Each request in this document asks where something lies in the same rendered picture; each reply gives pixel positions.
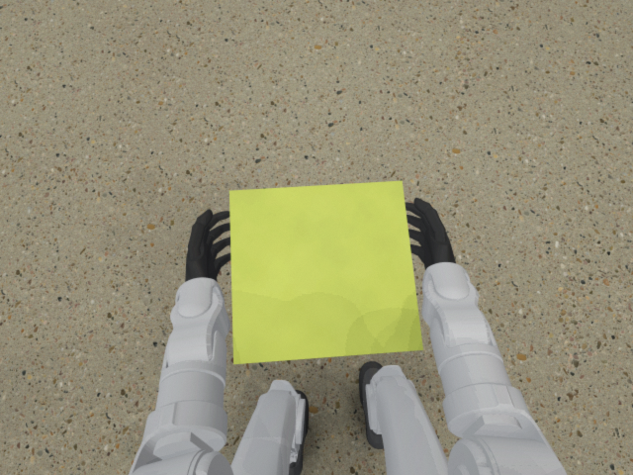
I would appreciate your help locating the robot left upper arm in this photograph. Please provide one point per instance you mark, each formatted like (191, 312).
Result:
(199, 462)

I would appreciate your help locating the right robot hand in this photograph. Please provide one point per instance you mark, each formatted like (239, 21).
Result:
(435, 244)

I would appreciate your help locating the right robot foot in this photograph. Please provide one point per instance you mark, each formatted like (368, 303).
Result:
(367, 371)

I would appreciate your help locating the left robot forearm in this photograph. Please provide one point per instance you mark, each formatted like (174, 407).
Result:
(189, 413)

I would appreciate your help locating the robot right upper arm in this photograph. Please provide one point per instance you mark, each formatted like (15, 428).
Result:
(496, 455)

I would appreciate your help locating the right robot forearm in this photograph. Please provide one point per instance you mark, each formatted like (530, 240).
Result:
(479, 398)

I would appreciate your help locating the carton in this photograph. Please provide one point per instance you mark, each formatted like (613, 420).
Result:
(321, 271)

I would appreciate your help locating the left robot hand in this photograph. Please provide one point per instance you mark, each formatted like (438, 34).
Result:
(201, 256)

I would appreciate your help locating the right robot shin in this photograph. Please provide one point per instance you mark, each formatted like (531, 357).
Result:
(390, 370)

